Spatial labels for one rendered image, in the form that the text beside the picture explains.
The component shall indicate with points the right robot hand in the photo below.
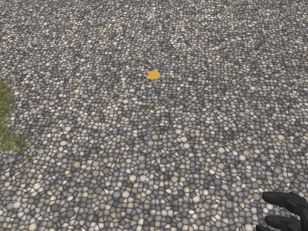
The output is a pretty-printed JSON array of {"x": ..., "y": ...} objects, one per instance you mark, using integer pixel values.
[{"x": 294, "y": 203}]

